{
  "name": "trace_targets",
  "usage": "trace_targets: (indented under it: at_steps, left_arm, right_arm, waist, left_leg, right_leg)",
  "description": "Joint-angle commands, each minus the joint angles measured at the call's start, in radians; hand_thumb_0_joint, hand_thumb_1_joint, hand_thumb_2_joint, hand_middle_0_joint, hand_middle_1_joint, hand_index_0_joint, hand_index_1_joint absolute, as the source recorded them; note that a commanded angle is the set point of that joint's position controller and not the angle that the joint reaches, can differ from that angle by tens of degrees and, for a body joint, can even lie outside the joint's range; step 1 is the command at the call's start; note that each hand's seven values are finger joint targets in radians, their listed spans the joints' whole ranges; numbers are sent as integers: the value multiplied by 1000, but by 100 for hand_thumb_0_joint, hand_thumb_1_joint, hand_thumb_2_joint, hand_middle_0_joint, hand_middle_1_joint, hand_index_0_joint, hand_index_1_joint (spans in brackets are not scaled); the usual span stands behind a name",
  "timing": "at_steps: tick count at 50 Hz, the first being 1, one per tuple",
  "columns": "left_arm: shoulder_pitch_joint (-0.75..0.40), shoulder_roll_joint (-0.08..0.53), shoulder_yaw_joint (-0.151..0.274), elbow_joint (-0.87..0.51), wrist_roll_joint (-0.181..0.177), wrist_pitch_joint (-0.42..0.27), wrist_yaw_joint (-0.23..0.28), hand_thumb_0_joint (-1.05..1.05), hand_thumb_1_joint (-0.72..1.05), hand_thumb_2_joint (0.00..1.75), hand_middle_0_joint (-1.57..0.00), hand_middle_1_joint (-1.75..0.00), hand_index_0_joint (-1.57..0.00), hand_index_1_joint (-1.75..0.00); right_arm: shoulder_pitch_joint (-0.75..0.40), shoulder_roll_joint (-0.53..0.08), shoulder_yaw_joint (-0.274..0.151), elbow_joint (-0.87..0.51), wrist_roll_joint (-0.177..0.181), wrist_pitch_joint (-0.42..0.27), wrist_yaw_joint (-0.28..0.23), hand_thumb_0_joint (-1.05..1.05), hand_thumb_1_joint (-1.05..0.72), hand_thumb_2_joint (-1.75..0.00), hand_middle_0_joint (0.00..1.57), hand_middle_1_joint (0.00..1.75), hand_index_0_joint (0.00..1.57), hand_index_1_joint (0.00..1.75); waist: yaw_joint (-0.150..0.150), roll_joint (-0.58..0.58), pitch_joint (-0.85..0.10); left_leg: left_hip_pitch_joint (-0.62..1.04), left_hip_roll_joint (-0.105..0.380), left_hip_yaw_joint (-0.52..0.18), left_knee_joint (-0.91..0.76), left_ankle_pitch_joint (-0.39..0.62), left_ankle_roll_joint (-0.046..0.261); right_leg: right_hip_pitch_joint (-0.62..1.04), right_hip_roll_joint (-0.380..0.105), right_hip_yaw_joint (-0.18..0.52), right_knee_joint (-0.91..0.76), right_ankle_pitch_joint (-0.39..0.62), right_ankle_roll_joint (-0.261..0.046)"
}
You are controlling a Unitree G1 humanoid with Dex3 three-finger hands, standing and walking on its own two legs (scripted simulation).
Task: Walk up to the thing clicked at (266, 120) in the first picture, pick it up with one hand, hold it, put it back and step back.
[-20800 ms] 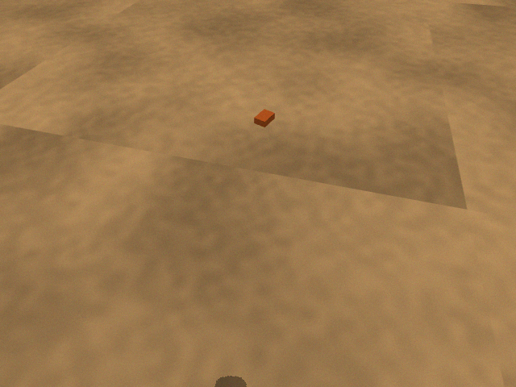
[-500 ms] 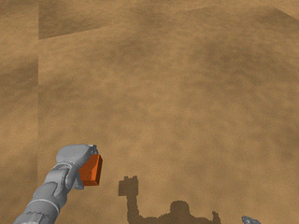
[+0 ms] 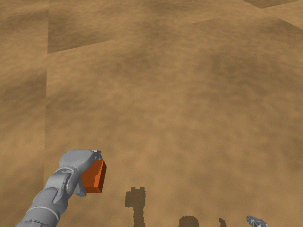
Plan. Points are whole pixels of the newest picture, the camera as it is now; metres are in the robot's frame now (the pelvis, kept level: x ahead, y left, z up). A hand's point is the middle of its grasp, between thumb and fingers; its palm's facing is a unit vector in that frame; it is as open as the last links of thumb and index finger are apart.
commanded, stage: hold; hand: left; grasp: from above
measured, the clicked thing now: (83, 176) +0.31 +0.23 -0.08
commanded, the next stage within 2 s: crouch in 1.32 s
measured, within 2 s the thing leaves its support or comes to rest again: neither
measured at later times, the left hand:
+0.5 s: hand (82, 182) +0.27 +0.21 -0.03, palm faces -0.45 -0.03 -0.89, open 10.9 cm
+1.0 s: hand (81, 179) +0.28 +0.21 -0.02, palm faces -0.48 -0.03 -0.88, open 10.9 cm
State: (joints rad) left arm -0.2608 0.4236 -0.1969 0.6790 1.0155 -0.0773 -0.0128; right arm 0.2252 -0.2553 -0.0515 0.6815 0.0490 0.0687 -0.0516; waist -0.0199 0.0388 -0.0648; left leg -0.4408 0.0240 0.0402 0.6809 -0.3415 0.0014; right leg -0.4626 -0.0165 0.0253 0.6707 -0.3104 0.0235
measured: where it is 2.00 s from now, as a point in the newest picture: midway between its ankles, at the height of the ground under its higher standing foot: outside the picture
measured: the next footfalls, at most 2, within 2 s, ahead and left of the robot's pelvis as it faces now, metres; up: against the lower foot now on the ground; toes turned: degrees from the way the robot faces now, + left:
none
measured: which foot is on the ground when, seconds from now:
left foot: down 0.00-1.00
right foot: down 0.00-1.00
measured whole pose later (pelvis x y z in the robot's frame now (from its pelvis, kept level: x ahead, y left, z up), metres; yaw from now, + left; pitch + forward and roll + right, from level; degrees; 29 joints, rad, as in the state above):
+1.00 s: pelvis -0.01 +0.00 +0.01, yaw +0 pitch +1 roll +1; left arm -0.23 0.43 -0.21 0.61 0.98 -0.09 -0.07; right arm 0.17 -0.25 -0.02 0.67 0.06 0.07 -0.08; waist 0.00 0.04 0.00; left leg -0.29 0.02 0.05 0.51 -0.25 0.00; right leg -0.32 -0.02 0.03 0.53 -0.23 0.02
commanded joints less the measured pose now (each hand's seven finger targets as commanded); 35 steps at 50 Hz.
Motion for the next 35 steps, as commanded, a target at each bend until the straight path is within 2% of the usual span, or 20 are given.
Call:
trace_targets:
  at_steps: [1,2,8,9,13,15,19,20,24,26,27,30,33,35]
  left_arm:
    - [-310,217,102,-203,-13,-2,35,0,56,85,-92,-70,-92,-69]
    - [-307,202,89,-205,-15,-2,33,0,56,85,-91,-70,-92,-69]
    - [-287,216,106,-216,-25,-2,30,0,57,83,-91,-71,-93,-70]
    - [-308,211,91,-225,-18,-4,27,0,58,84,-91,-73,-93,-71]
    - [-291,225,108,-224,-22,-4,28,0,59,81,-92,-73,-94,-71]
    - [-302,215,99,-236,-24,-4,27,0,60,83,-93,-75,-95,-72]
    - [-310,213,94,-259,-22,-2,29,0,60,83,-92,-76,-95,-73]
    - [-295,226,111,-242,-25,-2,31,0,59,82,-91,-77,-94,-74]
    - [-285,215,93,-249,-28,-3,13,0,63,82,-93,-78,-96,-75]
    - [-278,231,112,-255,-34,-6,10,0,62,82,-93,-77,-96,-74]
    - [-286,219,98,-263,-35,-7,7,0,61,83,-93,-76,-95,-74]
    - [-278,213,95,-270,-39,-9,0,0,61,82,-93,-76,-96,-73]
    - [-282,229,109,-279,-39,-10,0,0,60,83,-93,-76,-96,-74]
    - [-289,213,96,-282,-44,-10,-4,0,60,82,-93,-76,-95,-73]
  right_arm:
    - [-48,-135,-40,-130,3,-32,-17,0,-90,-90,20,30,20,30]
    - [-48,-134,-36,-133,4,-33,-18,0,-90,-90,20,30,20,30]
    - [-78,-132,-32,-148,7,-33,-22,0,-90,-90,20,30,20,30]
    - [-82,-130,-29,-147,7,-33,-23,0,-90,-90,20,30,20,30]
    - [-96,-131,-25,-145,7,-36,-27,0,-90,-90,20,30,20,30]
    - [-105,-127,-23,-149,8,-39,-28,0,-90,-90,20,30,20,30]
    - [-115,-127,-22,-149,10,-41,-30,0,-90,-90,20,30,20,30]
    - [-113,-129,-22,-144,9,-41,-30,0,-90,-90,20,30,20,30]
    - [-125,-123,-16,-146,11,-44,-32,0,-90,-90,20,30,20,30]
    - [-131,-125,-16,-149,13,-44,-33,0,-90,-90,20,30,20,30]
    - [-134,-122,-14,-151,12,-45,-33,0,-90,-90,20,30,20,30]
    - [-139,-119,-10,-149,13,-48,-35,0,-90,-90,20,30,20,30]
    - [-143,-119,-9,-151,14,-47,-38,0,-90,-90,20,30,20,30]
    - [-136,-117,-6,-146,14,-48,-38,0,-91,-90,20,30,20,30]
  waist:
    - [3,-8,-252]
    - [-1,-17,-247]
    - [15,-32,-225]
    - [10,-27,-228]
    - [13,-39,-204]
    - [12,-40,-205]
    - [19,-26,-204]
    - [17,-28,-195]
    - [23,-34,-184]
    - [29,-24,-183]
    - [21,-26,-181]
    - [23,-28,-181]
    - [25,-34,-182]
    - [18,-38,-179]
  left_leg:
    - [155,-36,-15,-96,286,9]
    - [148,-36,-18,-99,272,11]
    - [161,-43,-7,-127,222,15]
    - [161,-44,-7,-128,213,15]
    - [163,-44,-6,-144,174,17]
    - [167,-48,-1,-151,156,19]
    - [184,-42,-7,-170,157,14]
    - [179,-42,-7,-173,143,14]
    - [186,-43,-4,-188,142,16]
    - [198,-43,-4,-197,141,15]
    - [199,-41,-6,-201,135,15]
    - [212,-41,-5,-205,150,16]
    - [226,-44,1,-206,170,17]
    - [231,-43,0,-213,171,17]
  right_leg:
    - [112,50,-21,-97,229,-32]
    - [110,50,-19,-100,218,-32]
    - [131,44,-12,-134,173,-28]
    - [122,44,-10,-138,164,-28]
    - [127,44,-9,-160,122,-27]
    - [134,39,-2,-172,108,-23]
    - [139,44,-8,-175,102,-29]
    - [141,44,-8,-179,90,-28]
    - [154,42,-6,-193,86,-28]
    - [160,43,-7,-201,83,-29]
    - [159,44,-8,-202,79,-30]
    - [168,43,-6,-207,94,-28]
    - [177,42,-4,-219,111,-25]
    - [181,42,-4,-219,117,-26]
